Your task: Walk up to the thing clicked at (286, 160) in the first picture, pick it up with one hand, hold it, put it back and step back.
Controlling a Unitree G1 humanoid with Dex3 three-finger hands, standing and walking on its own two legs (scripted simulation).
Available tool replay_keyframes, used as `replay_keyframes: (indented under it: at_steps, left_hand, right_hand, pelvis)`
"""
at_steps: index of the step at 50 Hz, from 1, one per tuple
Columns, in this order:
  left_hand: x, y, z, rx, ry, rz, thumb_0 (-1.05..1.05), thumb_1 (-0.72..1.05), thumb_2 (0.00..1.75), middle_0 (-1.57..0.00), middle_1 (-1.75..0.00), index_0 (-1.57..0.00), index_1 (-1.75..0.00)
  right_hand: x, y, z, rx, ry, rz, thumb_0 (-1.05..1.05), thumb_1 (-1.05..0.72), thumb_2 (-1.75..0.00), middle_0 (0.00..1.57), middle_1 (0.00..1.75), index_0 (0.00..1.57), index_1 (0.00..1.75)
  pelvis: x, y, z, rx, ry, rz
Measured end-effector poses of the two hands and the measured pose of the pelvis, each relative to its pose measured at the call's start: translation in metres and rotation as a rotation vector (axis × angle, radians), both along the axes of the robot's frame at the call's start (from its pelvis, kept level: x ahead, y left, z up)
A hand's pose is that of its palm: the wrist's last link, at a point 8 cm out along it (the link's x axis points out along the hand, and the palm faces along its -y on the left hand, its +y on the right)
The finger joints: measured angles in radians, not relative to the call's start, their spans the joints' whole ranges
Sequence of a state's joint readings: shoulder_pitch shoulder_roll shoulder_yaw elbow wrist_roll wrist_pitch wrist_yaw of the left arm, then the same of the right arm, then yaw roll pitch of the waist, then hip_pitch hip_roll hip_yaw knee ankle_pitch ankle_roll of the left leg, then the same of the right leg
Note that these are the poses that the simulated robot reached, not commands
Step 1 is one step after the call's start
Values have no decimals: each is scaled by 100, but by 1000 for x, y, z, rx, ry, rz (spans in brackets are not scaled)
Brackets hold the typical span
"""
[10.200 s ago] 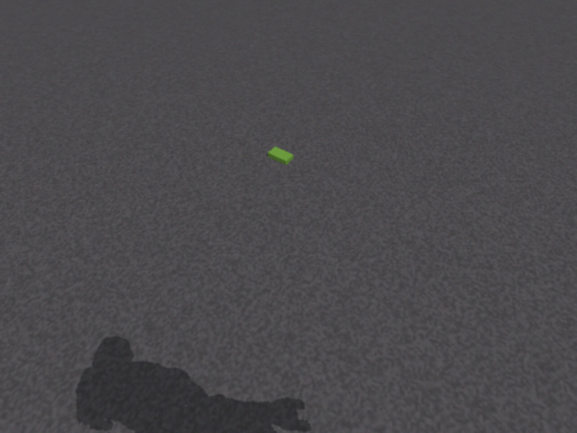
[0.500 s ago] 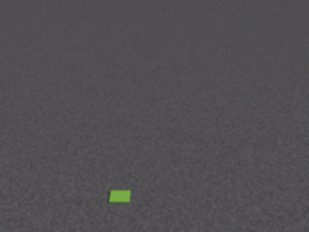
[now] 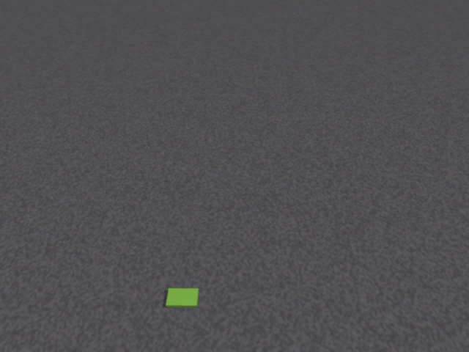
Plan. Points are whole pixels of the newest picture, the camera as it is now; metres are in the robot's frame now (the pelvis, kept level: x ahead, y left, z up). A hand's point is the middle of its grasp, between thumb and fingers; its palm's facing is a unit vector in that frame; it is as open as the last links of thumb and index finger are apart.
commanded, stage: stand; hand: left
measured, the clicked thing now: (182, 297) +0.48 +0.26 -0.77
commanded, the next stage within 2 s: walk up in 0.42 s
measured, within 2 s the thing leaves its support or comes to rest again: neither
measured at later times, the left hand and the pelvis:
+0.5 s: hand out of the picture +0.07 +0.26 -0.16, palm faces -0.02 -0.94 -0.34, open 7.4 cm; pelvis +0.00 +0.00 +0.00, yaw +0 degrees
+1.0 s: hand out of the picture +0.17 +0.29 -0.18, palm faces -0.04 -0.93 -0.36, open 7.4 cm; pelvis +0.08 +0.02 -0.02, yaw +0 degrees
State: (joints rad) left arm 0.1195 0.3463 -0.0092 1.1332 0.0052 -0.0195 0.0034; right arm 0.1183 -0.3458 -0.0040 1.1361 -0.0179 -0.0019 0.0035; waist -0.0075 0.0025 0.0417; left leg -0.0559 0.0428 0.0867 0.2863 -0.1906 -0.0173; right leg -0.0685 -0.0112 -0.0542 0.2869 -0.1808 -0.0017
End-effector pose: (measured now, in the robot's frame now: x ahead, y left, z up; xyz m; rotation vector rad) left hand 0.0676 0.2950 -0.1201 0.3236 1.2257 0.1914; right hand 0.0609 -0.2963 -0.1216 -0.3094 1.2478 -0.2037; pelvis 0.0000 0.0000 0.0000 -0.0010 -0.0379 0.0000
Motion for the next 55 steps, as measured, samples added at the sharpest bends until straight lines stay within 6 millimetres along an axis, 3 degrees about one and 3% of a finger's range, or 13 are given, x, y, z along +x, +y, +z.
replay_keyframes:
  at_steps: [24,29,35,40,45,51,55]
  left_hand:
    - [0,4,0,-3,-19,4,1,90,89,-21,-30,-20,-30]
    - [-3,16,-7,-3,-22,22,1,90,89,-21,-30,-20,-30]
    - [-4,42,-19,-7,50,44,1,90,89,-21,-30,-20,-30]
    - [25,49,-16,-8,45,39,1,91,89,-21,-30,-20,-30]
    - [62,45,-14,-7,0,5,1,91,89,-21,-30,-20,-30]
    - [104,30,-20,18,-49,-18,1,91,89,-21,-30,-20,-30]
    - [124,19,-13,1,-102,-32,1,91,89,-21,-30,-20,-30]
  right_hand:
    - [4,-1,-1,3,-23,4,1,-91,-90,20,30,20,30]
    - [7,-5,-2,-21,-16,3,1,-91,-90,20,30,20,30]
    - [19,8,6,-66,-13,11,1,-91,-90,20,30,20,30]
    - [21,17,16,-80,3,-2,1,-91,-90,20,30,20,30]
    - [29,17,13,-86,29,-7,1,-90,-90,20,30,21,30]
    - [58,9,-14,-51,1,-38,1,-90,-90,20,30,21,30]
    - [82,16,-18,-27,-22,-21,1,-91,-90,20,30,20,30]
  pelvis:
    - [2,1,-3,-1,-8,-2]
    - [15,7,-11,-18,-7,-1]
    - [34,27,-15,-14,-9,-5]
    - [49,33,-8,-25,-10,10]
    - [62,32,-9,-15,-22,10]
    - [80,23,-25,-9,-42,6]
    - [82,22,-23,-6,-38,11]
